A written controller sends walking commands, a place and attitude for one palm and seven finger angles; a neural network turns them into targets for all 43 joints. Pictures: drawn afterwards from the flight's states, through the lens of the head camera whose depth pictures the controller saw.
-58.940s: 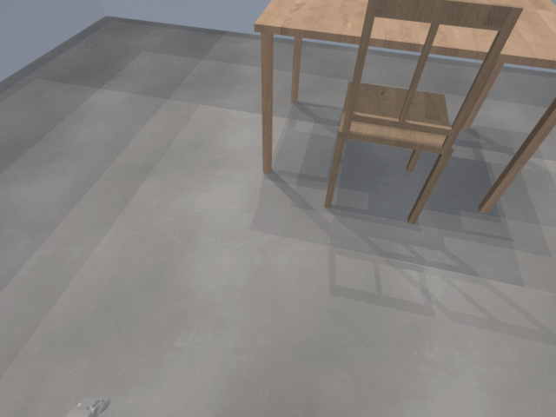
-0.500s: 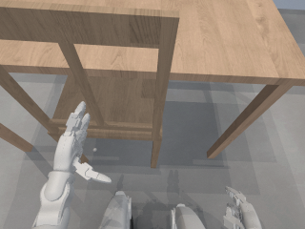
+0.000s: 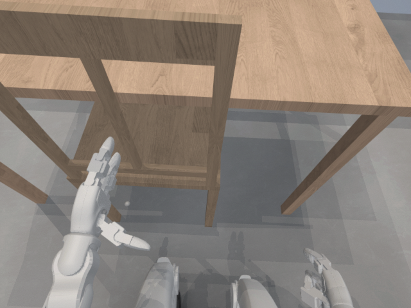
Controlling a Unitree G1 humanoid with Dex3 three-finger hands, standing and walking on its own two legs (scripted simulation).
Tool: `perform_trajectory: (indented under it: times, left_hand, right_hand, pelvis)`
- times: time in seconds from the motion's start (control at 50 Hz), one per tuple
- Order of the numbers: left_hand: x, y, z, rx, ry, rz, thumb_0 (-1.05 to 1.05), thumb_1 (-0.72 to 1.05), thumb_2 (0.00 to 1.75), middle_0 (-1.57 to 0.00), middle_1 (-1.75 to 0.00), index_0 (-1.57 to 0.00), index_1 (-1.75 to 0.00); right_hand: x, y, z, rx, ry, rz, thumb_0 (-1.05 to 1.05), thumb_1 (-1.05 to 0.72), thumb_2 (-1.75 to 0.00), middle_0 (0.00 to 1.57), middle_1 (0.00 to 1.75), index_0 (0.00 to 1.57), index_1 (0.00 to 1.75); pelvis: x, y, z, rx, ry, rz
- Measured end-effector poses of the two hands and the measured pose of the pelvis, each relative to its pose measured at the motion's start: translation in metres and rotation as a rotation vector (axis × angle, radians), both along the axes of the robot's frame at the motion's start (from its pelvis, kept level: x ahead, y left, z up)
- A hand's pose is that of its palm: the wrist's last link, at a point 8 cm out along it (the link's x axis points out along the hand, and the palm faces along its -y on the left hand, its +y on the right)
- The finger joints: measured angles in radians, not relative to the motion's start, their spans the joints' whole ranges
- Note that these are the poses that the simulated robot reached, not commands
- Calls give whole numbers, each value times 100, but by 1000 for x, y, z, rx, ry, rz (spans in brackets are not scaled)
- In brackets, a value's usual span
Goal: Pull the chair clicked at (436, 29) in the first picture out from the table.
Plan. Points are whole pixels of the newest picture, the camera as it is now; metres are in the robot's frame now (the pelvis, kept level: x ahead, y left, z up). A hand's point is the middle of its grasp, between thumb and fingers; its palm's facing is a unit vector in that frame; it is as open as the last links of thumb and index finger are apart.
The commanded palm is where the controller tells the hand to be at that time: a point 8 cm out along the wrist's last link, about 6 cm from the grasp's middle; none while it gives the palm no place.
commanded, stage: aim the fingers beside a spindle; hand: left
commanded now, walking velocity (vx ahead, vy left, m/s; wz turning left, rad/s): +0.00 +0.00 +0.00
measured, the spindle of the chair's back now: (120, 126) +0.45 +0.19 +0.05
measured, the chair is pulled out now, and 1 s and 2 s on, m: -0.10 -0.13 -0.13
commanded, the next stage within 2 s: push the fingers through the gap in 0.02 s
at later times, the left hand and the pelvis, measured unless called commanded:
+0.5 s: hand (130, 190) +0.33 +0.15 +0.03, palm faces -0.06 -1.00 -0.04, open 16.9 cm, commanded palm +0.32 +0.21 +0.03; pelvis +0.00 +0.00 +0.00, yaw +0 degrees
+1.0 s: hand (129, 175) +0.36 +0.16 +0.02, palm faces -0.05 -1.00 -0.04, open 16.7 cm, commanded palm +0.36 +0.20 +0.03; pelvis -0.02 +0.01 -0.01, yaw +0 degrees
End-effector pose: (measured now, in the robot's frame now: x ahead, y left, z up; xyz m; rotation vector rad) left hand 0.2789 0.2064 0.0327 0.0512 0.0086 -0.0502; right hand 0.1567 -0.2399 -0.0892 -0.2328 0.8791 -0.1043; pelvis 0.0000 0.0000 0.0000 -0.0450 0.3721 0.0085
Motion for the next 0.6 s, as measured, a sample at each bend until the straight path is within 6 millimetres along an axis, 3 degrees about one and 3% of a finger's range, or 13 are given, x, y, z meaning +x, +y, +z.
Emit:
perform_trajectory:
  times: [0.18,0.44,0.6]
  left_hand:
    - [-2,0,-6,-2,24,-4,-1,-50,30,-6,-8,-6,-8]
    - [27,1,-4,-6,8,-17,-1,-50,30,-6,-8,-6,-8]
    - [34,7,-7,1,-10,-9,-1,-50,30,-6,-8,-11,-11]
  right_hand:
    - [-2,-2,0,-6,-1,0,1,-91,-89,20,30,20,30]
    - [-16,-6,-5,-18,43,-20,1,-91,-89,20,30,20,30]
    - [-26,-7,-8,-30,80,-25,1,-91,-89,20,30,20,30]
  pelvis:
    - [0,-1,-1,-2,1,0]
    - [-2,0,-1,-4,9,-1]
    - [-4,1,-2,-6,11,-2]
